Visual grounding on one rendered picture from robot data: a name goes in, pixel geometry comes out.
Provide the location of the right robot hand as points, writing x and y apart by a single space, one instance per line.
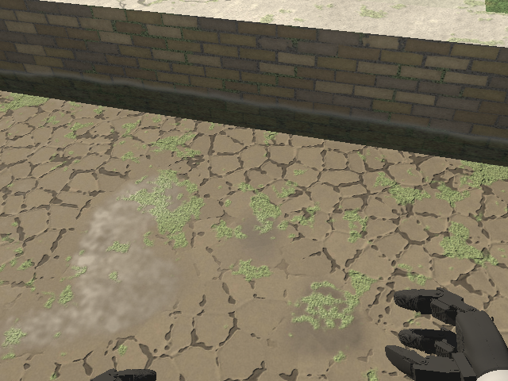
476 349

